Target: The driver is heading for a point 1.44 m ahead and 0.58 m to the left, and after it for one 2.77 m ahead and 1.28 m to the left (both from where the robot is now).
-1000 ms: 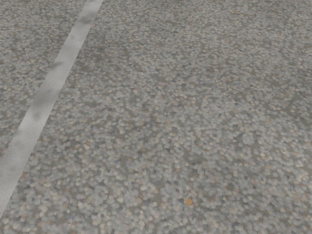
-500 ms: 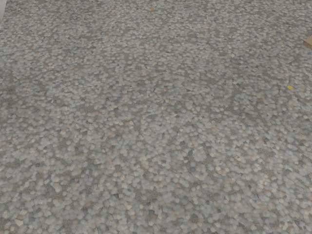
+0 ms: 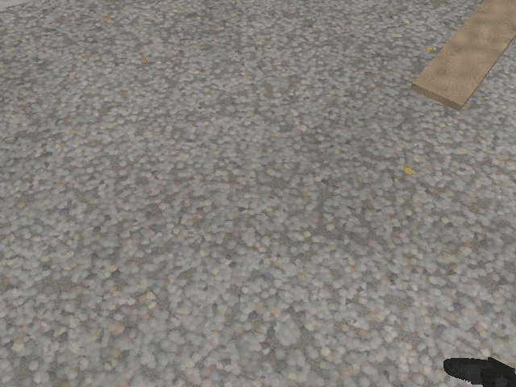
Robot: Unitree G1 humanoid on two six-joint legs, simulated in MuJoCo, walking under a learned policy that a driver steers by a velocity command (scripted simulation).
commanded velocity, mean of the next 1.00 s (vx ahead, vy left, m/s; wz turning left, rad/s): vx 0.04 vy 0.00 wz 0.27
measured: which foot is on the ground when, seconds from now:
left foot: down 0.00-0.30, up 0.32-0.54, down 0.56-1.00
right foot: up 0.00-0.24, down 0.26-0.56, up 0.58-1.00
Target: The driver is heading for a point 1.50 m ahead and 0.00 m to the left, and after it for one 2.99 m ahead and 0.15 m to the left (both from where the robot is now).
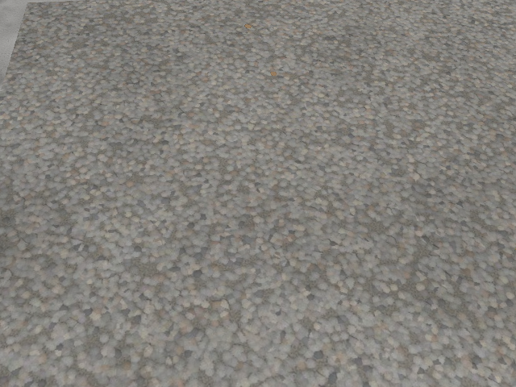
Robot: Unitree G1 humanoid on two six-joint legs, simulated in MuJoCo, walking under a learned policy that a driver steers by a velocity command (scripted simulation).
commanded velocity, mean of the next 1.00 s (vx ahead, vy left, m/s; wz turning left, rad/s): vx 0.00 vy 0.00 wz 0.21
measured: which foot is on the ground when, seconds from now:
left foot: down 0.00-0.08, up 0.10-0.42, down 0.44-1.00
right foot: up 0.00-0.06, down 0.08-1.00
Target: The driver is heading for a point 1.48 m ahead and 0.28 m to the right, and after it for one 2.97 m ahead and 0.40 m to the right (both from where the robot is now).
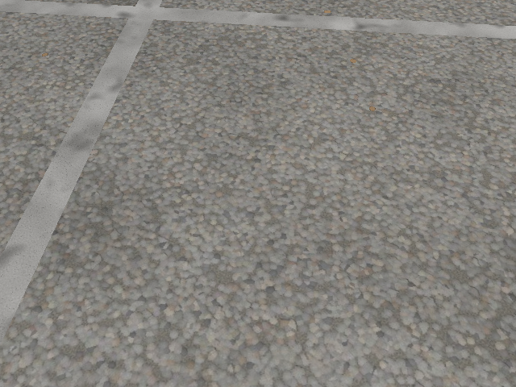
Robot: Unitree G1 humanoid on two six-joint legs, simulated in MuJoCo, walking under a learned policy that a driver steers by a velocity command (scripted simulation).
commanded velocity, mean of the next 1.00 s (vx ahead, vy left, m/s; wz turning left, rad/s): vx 0.29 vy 0.00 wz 0.00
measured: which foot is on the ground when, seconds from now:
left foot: down 0.00-0.42, up 0.44-0.88, down 0.90-1.00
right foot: down 0.00-0.90, up 0.92-1.00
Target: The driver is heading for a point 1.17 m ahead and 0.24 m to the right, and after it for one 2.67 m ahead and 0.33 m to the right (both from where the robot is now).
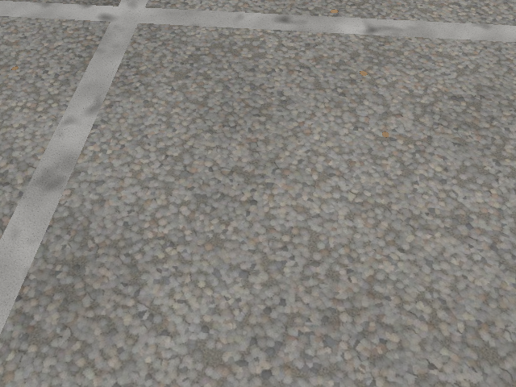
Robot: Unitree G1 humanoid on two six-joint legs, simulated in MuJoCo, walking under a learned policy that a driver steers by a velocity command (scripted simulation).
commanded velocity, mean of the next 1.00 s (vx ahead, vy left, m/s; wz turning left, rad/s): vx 0.50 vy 0.00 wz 0.00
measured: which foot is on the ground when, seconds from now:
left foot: down 0.00-0.46, up 0.48-0.96, down 0.98-1.00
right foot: up 0.00-0.42, down 0.44-1.00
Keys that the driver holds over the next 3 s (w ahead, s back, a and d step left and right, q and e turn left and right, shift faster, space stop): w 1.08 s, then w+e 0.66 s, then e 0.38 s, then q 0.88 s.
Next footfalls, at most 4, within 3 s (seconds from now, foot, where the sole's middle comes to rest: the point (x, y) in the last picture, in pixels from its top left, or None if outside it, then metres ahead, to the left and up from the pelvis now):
0.44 right None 0.43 -0.15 -0.76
0.98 left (251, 282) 0.74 0.08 -0.76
1.54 right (337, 205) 1.02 -0.17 -0.76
2.00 left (308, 136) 1.33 -0.09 -0.76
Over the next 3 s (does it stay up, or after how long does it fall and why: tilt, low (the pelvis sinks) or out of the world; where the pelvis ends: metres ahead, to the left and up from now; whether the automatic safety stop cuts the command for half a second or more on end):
stays up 1.20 -0.11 0.02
